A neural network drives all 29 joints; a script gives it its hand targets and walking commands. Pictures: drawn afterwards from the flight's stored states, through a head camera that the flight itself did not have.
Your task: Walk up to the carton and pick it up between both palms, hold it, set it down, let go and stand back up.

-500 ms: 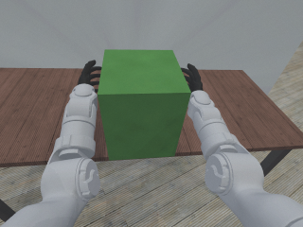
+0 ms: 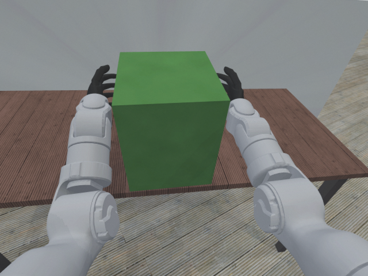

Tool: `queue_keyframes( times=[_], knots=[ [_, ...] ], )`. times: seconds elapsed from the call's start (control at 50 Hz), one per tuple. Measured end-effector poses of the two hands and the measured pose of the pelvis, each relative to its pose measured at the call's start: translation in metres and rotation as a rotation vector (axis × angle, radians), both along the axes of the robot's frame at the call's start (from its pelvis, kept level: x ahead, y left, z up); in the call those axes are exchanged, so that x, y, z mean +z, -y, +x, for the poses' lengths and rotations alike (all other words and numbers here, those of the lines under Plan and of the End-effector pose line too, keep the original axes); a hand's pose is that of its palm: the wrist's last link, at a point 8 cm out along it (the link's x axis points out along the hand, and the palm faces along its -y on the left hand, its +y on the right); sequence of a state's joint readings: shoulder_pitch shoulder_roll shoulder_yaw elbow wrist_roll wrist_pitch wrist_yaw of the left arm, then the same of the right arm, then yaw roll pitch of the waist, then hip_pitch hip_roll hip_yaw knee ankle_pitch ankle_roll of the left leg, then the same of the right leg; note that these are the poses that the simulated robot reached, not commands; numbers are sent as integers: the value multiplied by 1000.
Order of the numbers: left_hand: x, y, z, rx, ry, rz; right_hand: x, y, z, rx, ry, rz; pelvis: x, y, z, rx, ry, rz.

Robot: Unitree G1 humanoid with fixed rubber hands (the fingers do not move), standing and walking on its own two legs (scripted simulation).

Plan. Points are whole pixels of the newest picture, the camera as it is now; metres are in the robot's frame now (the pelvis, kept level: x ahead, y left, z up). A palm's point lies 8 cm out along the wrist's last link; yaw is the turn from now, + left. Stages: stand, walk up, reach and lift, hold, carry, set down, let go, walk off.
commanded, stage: reach and lift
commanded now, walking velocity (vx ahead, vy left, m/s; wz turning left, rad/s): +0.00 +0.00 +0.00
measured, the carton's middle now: (167, 120) +0.41 +0.00 +0.16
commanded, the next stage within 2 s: hold in 1.38 s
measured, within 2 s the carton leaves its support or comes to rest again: neither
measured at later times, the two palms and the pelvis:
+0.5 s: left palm (92, 89) +0.39 +0.15 +0.25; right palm (238, 88) +0.38 -0.14 +0.26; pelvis +0.00 +0.00 +0.00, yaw +0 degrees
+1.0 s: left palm (92, 81) +0.39 +0.15 +0.27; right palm (241, 77) +0.38 -0.14 +0.28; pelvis +0.01 +0.00 +0.00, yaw +0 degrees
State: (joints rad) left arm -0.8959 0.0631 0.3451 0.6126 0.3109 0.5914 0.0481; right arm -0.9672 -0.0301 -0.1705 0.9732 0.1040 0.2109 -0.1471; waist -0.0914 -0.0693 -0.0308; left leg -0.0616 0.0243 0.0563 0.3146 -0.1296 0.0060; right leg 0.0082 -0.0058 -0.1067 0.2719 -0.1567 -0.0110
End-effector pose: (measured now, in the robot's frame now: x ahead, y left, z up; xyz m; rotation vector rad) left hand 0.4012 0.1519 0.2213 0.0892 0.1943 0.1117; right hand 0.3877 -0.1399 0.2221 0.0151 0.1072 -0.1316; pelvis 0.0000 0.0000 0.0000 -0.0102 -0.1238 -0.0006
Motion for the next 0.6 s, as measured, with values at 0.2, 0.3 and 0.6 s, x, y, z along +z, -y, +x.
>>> queue_keyframes(
  times=[0.2, 0.3, 0.6],
  knots=[
    [15, -1, -6, 2, 8, -3, 16, -1, -5, 4, 8, 1, 0, -2, -4, -4, -8, -3],
    [21, -2, -8, 4, 14, -7, 24, -2, -7, 6, 12, 2, 0, -2, -3, -4, -10, -4],
    [35, -2, -11, 1, 12, -20, 45, -1, -7, 12, 3, 18, 0, -3, 2, -9, -29, -5]
  ],
)
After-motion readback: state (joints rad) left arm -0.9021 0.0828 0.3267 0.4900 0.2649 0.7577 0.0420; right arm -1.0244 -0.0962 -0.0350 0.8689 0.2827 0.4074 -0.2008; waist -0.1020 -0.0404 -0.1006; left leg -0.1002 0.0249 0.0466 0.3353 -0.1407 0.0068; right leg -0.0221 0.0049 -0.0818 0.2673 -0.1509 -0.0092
